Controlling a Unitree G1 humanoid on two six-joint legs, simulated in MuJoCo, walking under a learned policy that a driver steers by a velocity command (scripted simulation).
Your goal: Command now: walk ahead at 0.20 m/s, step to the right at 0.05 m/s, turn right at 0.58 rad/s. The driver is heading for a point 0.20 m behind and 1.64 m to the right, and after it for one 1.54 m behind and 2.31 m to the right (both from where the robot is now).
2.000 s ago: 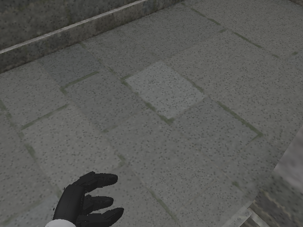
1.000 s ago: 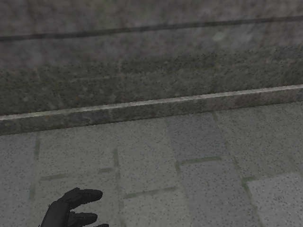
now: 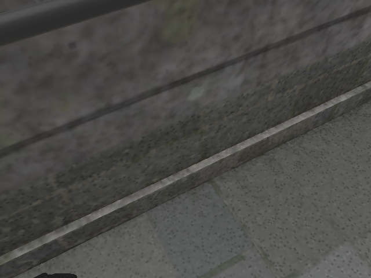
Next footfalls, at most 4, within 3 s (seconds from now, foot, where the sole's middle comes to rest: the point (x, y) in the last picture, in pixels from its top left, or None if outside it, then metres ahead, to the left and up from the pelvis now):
0.06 right None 0.11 -0.13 -0.78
0.56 left None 0.25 0.03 -0.78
0.88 right None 0.10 -0.20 -0.78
1.36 left None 0.23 -0.01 -0.78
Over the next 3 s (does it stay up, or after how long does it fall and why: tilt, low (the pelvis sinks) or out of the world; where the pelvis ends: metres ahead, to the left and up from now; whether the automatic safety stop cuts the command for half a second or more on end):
stays up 0.38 -0.70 0.01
